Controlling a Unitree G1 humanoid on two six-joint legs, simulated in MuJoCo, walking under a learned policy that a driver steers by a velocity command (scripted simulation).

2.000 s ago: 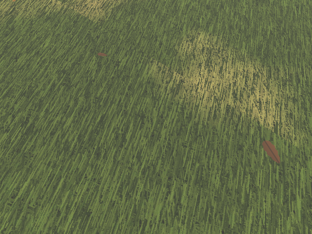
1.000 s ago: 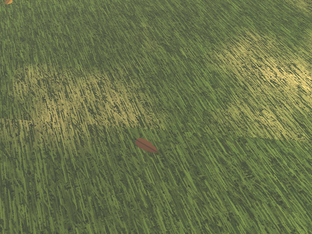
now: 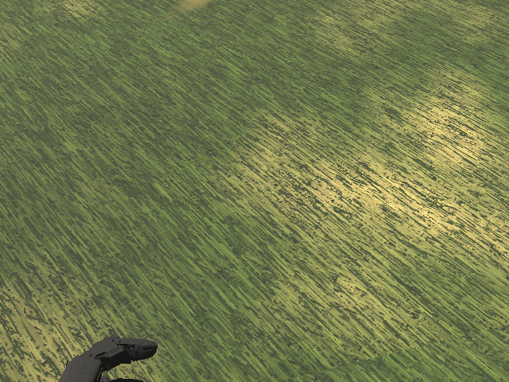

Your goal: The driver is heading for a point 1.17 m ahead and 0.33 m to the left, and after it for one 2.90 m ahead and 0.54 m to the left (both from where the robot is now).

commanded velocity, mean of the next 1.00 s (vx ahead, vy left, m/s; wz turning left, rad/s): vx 0.50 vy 0.00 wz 0.48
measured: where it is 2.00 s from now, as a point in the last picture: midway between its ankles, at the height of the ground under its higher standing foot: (116, 268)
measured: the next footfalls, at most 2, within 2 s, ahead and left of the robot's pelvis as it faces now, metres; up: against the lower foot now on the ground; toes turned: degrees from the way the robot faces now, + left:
left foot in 0.48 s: +0.36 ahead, +0.16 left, +0.00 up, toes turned +16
right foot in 0.92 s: +0.70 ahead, +0.06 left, -0.14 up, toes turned +30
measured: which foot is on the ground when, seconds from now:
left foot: down 0.00-0.04, up 0.06-0.46, down 0.48-0.92, up 0.94-1.00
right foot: down 0.00-0.50, up 0.52-0.90, down 0.92-1.00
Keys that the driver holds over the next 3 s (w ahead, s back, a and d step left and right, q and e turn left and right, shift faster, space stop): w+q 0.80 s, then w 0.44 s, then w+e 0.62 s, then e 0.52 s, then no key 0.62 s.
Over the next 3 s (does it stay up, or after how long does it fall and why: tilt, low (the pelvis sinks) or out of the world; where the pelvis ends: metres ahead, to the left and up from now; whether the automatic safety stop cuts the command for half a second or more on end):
stays up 1.15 0.38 -0.13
